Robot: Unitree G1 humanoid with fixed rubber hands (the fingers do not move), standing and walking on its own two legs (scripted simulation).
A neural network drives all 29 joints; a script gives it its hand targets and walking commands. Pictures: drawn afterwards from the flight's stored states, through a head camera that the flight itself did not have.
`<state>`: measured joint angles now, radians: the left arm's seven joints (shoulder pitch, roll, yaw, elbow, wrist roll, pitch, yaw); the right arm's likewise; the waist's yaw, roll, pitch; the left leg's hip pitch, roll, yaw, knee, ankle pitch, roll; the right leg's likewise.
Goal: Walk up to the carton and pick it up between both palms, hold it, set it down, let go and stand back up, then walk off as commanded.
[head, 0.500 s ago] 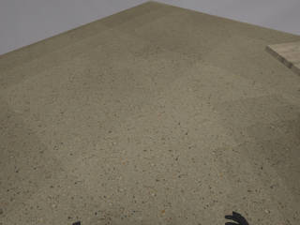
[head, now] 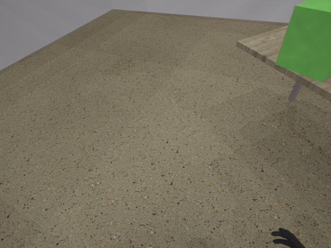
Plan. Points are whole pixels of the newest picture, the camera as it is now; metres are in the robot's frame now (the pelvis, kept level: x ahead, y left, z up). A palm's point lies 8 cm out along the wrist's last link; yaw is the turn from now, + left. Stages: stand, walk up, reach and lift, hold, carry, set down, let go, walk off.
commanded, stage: walk up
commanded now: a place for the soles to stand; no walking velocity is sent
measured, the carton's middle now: (321, 37) +0.92 -0.63 +0.06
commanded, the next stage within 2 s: none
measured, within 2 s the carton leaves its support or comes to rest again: neither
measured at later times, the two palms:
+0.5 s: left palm (90, 210) +0.27 +0.25 -0.08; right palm (320, 243) +0.19 -0.35 -0.10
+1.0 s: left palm (125, 152) +0.48 +0.18 -0.10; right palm (317, 231) +0.22 -0.36 -0.12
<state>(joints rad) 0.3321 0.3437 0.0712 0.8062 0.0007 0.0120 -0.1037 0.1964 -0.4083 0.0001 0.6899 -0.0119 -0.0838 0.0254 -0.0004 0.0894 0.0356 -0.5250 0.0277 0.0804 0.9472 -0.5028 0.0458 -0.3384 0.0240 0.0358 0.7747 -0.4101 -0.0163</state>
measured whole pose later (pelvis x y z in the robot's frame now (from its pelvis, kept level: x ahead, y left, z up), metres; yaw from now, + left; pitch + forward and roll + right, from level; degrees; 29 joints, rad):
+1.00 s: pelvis +0.27 -0.05 -0.02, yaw -29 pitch -3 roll +1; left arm 0.29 0.35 0.07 0.80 0.00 -0.06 -0.04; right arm 0.27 -0.41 0.00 0.69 -0.01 -0.06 0.04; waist 0.00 0.04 0.06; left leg -0.28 0.13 0.26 0.93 -0.55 0.02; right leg -0.51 -0.04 0.05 0.90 -0.33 0.01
